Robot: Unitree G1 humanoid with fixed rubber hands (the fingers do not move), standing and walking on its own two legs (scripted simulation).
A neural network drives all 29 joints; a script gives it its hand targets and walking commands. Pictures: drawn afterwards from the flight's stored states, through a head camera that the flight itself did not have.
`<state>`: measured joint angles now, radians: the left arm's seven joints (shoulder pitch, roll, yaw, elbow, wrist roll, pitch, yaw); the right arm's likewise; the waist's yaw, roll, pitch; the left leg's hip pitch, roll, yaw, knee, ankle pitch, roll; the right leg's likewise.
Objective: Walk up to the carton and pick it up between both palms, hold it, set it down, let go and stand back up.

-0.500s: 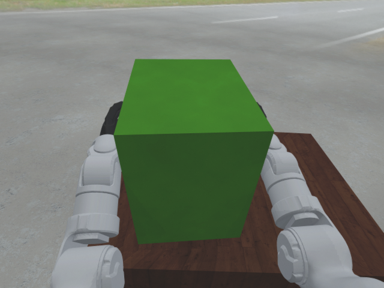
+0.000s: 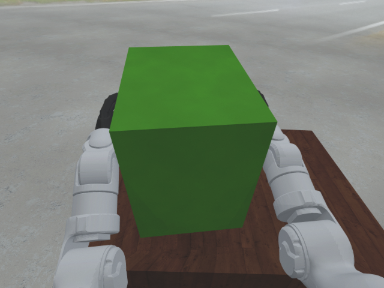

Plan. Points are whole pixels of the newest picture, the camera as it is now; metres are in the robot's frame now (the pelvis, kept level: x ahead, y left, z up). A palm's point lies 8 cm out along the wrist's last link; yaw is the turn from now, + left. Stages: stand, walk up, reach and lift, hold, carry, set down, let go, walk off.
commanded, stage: reach and lift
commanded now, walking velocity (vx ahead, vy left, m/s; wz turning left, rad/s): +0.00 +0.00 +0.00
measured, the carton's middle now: (186, 138) +0.40 +0.02 +0.18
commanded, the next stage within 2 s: hold in 0.32 s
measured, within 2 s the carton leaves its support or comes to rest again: neither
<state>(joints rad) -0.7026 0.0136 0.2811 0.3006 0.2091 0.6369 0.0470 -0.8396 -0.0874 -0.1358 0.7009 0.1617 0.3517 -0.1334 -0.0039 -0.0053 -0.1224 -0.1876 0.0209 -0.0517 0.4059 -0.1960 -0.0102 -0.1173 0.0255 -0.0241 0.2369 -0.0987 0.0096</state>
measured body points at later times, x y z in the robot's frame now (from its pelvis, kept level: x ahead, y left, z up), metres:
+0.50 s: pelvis -0.02 +0.00 +0.00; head -0.09 +0.01 +0.44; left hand +0.36 +0.17 +0.24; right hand +0.39 -0.14 +0.25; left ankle +0.01 +0.12 -0.75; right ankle +0.02 -0.13 -0.75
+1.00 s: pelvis -0.01 +0.00 +0.00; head -0.08 +0.01 +0.44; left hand +0.35 +0.18 +0.23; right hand +0.38 -0.13 +0.25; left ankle +0.01 +0.12 -0.75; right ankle +0.02 -0.13 -0.75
